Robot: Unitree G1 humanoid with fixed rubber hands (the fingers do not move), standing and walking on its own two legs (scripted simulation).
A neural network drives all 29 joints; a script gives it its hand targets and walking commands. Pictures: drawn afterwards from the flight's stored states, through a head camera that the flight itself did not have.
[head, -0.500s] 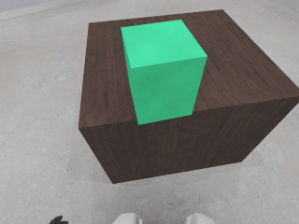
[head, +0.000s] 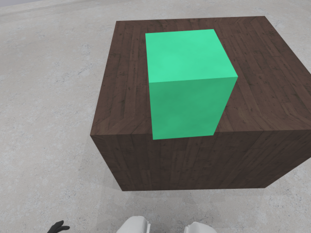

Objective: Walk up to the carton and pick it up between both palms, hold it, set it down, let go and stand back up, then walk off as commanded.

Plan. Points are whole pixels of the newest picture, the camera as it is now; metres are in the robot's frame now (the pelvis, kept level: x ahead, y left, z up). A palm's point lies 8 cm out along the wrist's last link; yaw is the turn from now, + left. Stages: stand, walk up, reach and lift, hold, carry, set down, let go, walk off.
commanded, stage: walk up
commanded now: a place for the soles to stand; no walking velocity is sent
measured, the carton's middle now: (181, 87) +0.51 -0.04 +0.06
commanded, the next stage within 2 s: none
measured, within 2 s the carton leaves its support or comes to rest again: neither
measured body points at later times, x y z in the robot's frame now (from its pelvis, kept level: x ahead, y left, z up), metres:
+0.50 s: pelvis +0.01 +0.04 +0.01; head +0.04 +0.06 +0.45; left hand +0.10 +0.36 -0.11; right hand +0.08 -0.27 -0.10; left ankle +0.05 +0.15 -0.69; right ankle +0.03 -0.07 -0.67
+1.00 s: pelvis +0.03 +0.04 +0.00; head +0.05 +0.06 +0.45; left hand +0.09 +0.36 -0.11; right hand +0.13 -0.26 -0.10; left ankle +0.08 +0.16 -0.69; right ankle +0.04 -0.06 -0.68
